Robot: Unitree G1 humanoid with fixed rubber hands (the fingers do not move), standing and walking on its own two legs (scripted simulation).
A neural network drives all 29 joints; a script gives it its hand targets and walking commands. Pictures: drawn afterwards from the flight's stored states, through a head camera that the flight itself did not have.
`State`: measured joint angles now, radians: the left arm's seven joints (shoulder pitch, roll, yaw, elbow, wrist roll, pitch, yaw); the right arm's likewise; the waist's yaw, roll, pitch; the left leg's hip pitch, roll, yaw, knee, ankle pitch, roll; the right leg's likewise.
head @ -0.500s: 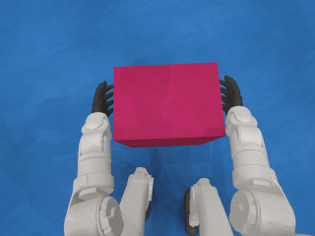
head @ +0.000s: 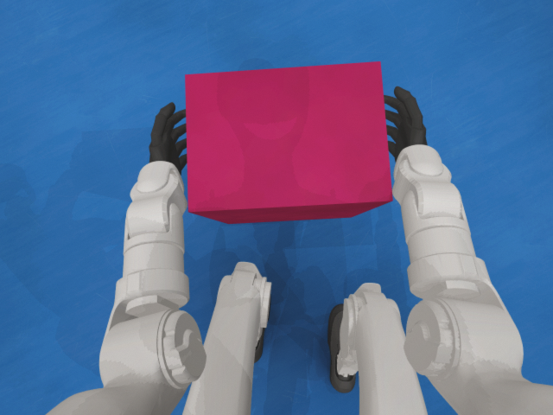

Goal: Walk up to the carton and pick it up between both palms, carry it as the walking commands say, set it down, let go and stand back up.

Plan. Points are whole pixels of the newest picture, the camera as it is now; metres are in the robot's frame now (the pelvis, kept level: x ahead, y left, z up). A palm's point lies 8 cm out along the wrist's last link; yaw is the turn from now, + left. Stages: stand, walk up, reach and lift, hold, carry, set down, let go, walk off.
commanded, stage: set down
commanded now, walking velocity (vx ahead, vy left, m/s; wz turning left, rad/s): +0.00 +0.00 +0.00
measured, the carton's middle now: (286, 161) +0.46 +0.08 -0.16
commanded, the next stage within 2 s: none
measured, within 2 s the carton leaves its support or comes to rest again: rests again in 1.88 s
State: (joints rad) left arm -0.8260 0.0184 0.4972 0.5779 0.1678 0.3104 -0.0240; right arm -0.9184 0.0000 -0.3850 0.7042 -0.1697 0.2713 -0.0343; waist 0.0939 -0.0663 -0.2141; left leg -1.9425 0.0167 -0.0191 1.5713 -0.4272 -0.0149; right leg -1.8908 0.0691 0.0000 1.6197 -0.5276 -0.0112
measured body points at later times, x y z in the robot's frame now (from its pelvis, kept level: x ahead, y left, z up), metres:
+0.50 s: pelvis -0.02 +0.00 -0.07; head +0.29 +0.03 +0.26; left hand +0.45 +0.25 -0.18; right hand +0.51 -0.08 -0.18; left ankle +0.11 +0.13 -0.50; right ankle +0.07 -0.11 -0.50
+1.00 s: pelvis -0.02 +0.00 -0.13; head +0.32 +0.04 +0.17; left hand +0.47 +0.25 -0.27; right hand +0.54 -0.08 -0.27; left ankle +0.11 +0.13 -0.50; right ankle +0.07 -0.11 -0.50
